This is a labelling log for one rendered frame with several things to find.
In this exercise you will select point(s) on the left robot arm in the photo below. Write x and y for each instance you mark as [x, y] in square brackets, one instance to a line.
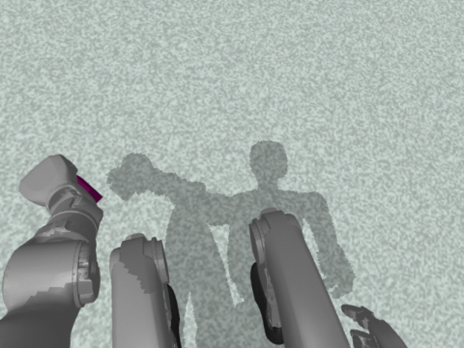
[53, 275]

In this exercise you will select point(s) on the left robot foot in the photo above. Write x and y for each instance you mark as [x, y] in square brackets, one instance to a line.
[175, 317]

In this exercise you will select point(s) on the right robot hand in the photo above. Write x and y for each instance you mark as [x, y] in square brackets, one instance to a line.
[382, 335]

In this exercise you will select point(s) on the left robot hand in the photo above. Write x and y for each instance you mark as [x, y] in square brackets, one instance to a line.
[51, 172]

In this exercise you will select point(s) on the cube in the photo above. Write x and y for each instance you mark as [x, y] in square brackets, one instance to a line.
[97, 196]

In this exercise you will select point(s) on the right robot foot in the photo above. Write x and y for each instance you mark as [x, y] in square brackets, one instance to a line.
[273, 334]

